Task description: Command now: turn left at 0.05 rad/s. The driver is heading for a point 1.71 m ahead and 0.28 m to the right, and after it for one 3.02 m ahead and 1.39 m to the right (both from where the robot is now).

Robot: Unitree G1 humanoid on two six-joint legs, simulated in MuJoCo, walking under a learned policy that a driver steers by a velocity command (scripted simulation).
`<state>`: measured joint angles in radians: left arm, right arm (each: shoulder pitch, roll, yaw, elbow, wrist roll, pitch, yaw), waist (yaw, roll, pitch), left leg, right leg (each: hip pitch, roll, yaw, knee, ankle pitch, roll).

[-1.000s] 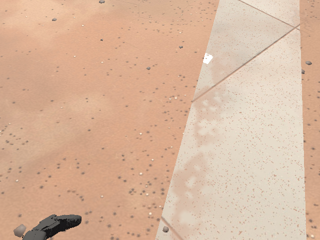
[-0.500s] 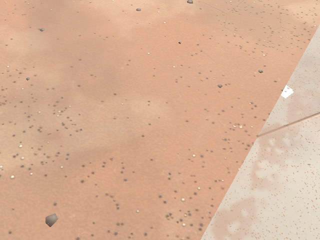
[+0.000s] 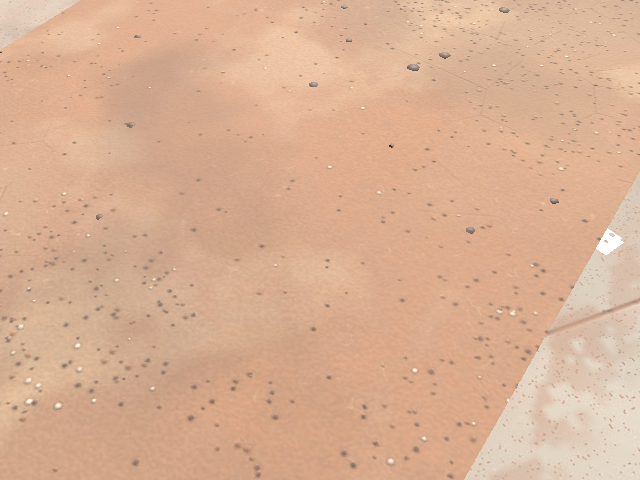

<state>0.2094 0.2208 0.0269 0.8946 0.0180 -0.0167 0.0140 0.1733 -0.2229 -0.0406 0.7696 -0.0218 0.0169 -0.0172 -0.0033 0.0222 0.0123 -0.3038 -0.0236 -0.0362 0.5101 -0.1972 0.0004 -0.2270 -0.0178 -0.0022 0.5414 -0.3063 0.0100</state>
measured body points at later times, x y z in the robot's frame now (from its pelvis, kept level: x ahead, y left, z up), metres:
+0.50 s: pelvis +0.02 -0.01 +0.00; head +0.03 -0.02 +0.45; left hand +0.08 +0.24 -0.14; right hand +0.10 -0.27 -0.14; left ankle +0.05 +0.12 -0.73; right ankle -0.01 -0.12 -0.73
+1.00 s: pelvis +0.15 +0.04 +0.01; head +0.16 +0.06 +0.46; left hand +0.27 +0.31 -0.12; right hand +0.11 -0.20 -0.13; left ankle +0.09 +0.13 -0.73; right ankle +0.20 -0.12 -0.66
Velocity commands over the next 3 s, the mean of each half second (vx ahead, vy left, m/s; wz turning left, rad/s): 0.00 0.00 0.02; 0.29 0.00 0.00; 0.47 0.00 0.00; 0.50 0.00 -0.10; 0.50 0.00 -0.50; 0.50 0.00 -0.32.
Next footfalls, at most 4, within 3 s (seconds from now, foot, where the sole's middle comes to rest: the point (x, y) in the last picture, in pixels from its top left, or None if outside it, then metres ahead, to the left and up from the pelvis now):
1.28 right None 0.50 -0.10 -0.77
1.82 left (283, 356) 0.82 0.14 -0.77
2.38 right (389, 267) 1.08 -0.13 -0.77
2.86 left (361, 178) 1.44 -0.07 -0.77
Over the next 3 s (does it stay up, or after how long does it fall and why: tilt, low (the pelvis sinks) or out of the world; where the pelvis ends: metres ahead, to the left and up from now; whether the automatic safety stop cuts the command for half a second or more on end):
stays up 1.31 -0.11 0.00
